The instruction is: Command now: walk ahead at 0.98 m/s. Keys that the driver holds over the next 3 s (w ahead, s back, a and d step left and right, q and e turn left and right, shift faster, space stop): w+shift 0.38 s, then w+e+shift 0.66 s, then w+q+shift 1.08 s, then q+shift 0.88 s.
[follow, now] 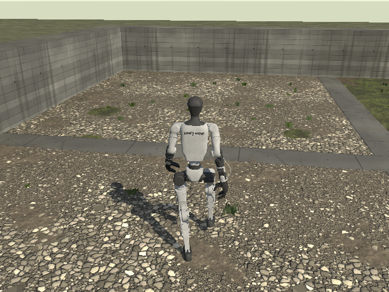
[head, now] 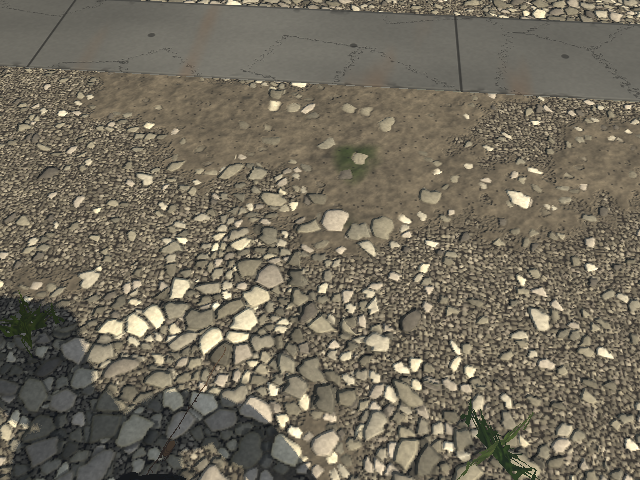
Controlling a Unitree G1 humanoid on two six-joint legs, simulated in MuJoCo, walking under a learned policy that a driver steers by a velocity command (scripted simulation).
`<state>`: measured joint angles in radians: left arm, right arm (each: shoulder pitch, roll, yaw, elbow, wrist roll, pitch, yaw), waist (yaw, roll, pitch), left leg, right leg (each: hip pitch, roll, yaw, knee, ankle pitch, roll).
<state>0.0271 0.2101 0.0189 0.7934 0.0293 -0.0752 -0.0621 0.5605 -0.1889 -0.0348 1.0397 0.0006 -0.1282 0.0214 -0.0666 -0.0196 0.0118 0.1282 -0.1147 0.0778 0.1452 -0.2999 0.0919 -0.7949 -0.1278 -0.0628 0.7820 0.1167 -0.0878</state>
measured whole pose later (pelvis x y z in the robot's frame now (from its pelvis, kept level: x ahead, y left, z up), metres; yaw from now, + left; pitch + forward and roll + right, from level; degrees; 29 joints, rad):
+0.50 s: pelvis +0.49 -0.01 +0.00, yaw -2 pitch +1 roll -1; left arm 0.55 0.21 0.04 1.04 -0.01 -0.13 -0.02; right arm -0.04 -0.23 0.01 0.73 -0.03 -0.08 0.06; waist 0.10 0.02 0.04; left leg -0.74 0.12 0.03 0.64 0.13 0.07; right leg 0.19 0.10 -0.02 0.09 -0.31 -0.07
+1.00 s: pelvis +0.95 -0.04 -0.02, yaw -24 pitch +0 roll +2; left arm -0.03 0.27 0.02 0.70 0.02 -0.02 -0.08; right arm 0.50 -0.23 -0.04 0.98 -0.02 -0.11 -0.02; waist -0.05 -0.02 0.05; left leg 0.26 0.00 0.36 0.24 -0.44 -0.05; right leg -0.71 -0.02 -0.18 0.76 0.03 -0.19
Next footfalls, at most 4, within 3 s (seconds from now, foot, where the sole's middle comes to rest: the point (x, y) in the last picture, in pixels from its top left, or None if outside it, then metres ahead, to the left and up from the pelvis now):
0.14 right None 0.36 -0.08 -0.77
0.60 left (266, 347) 0.81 0.11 -0.77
1.06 right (364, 229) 1.16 -0.16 -0.77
1.52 left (383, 129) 1.58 -0.27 -0.77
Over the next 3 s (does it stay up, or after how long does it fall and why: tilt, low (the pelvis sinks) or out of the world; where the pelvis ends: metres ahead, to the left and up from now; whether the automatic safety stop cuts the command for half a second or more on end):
stays up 2.35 -0.33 0.00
